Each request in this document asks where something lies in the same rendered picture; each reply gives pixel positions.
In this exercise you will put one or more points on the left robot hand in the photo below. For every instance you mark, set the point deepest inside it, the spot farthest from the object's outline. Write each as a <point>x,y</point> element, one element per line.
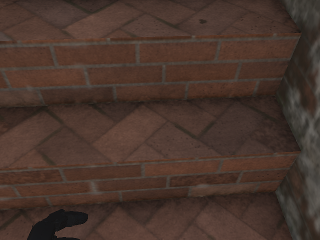
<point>56,221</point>

